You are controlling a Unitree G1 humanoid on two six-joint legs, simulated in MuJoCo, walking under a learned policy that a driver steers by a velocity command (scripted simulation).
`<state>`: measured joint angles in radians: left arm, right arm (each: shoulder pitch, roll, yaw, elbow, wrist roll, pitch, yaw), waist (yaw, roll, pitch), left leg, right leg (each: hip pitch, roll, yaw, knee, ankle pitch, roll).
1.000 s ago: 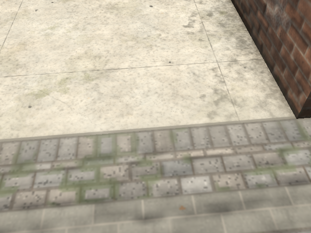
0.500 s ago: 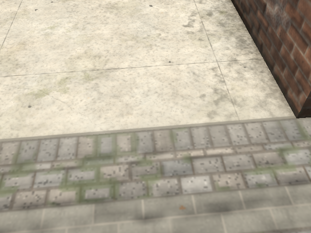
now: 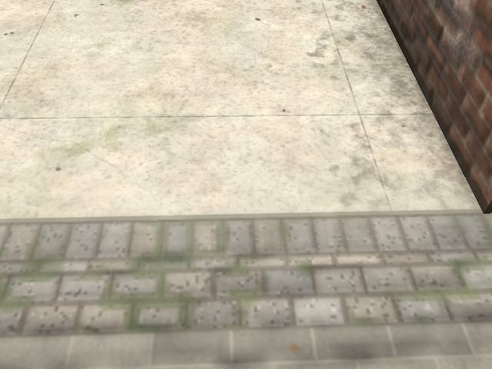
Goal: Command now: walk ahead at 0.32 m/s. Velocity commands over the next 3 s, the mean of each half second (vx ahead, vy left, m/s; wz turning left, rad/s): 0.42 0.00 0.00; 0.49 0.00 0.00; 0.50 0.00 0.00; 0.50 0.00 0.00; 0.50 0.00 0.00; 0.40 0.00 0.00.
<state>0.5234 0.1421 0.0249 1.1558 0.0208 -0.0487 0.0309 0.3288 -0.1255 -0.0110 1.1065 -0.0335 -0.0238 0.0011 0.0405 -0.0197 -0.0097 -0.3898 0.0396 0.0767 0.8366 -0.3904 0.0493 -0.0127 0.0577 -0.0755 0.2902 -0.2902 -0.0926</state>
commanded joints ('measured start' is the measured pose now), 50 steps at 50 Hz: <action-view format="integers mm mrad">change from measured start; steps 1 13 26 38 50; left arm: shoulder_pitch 79 -39 -437 37 -91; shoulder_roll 100 91 57 288 126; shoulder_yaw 15 7 21 107 37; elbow -9 -119 -245 -146 -113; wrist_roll -2 7 4 45 -11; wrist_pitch -28 -47 -4 -42 -70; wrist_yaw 0 -48 -70 -30 -32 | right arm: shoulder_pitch -101 167 234 312 -109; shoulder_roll -53 -223 -104 -42 -100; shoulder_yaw -21 -94 -27 -18 -49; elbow -96 -63 -39 -66 -190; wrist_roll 8 13 17 62 -2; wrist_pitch -31 -37 -88 -79 -16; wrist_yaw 17 5 -6 -5 29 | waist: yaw -9 -91 -59 96 -50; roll -19 149 80 -168 -26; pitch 200 50 159 -269 115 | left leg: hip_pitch -268 431 351 -72 -258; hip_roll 34 345 150 -74 83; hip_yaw -22 -672 -115 37 -52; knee -17 -709 -724 466 127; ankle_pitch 66 -395 540 139 289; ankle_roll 2 176 131 36 -11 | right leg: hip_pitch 3 -676 -713 351 -131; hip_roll -331 -98 -149 -459 -248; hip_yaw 299 96 -1 596 168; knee -210 1020 544 97 -199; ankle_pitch -116 -107 244 2 296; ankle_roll -154 -26 48 -270 -121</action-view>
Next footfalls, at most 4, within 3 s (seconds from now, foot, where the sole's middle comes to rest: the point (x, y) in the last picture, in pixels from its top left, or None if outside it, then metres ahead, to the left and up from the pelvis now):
0.20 left None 0.20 0.15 -0.78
0.74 right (264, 367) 0.54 -0.01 -0.78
1.30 left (207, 265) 0.85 0.17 -0.78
1.86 right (261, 193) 1.17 0.01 -0.78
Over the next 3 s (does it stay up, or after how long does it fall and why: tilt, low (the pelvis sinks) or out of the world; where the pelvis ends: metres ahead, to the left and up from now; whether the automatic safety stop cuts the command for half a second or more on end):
stays up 1.58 0.11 -0.02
